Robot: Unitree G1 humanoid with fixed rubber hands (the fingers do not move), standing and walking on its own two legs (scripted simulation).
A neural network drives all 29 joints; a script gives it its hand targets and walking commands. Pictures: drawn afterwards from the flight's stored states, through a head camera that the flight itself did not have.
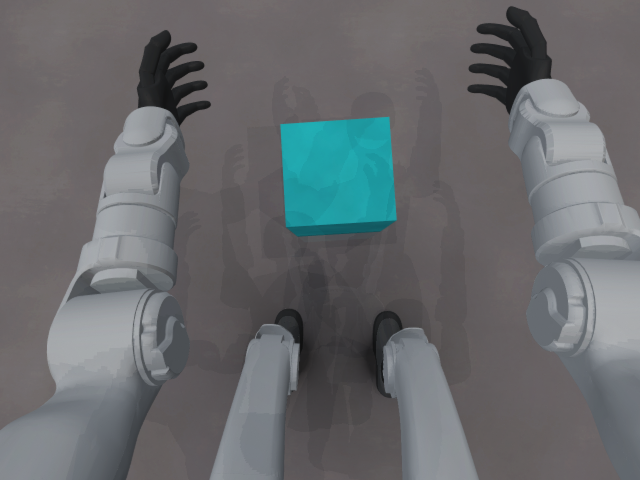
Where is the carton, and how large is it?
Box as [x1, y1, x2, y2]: [280, 117, 396, 236]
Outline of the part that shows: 388,117 280,124 286,227 297,236 379,231 396,219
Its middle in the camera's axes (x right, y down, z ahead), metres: +0.03 -0.13 +0.86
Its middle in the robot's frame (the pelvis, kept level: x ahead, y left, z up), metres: +0.53 +0.01 -0.52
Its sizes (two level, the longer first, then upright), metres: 0.210 0.200 0.250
